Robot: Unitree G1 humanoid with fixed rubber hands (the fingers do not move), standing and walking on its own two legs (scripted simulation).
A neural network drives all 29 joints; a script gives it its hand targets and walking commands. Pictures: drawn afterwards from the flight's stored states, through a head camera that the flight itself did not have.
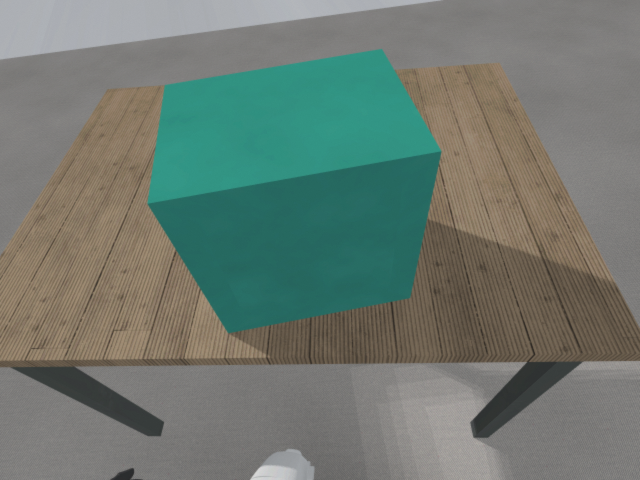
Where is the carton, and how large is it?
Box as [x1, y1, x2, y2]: [147, 49, 441, 332]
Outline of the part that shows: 381,49 165,85 147,203 228,332 409,297 441,151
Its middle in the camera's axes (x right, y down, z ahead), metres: -0.03 -0.06 +0.55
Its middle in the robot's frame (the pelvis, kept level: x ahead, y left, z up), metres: +0.47 +0.06 +0.07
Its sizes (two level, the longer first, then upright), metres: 0.286 0.215 0.288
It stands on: a table, 0.70 m high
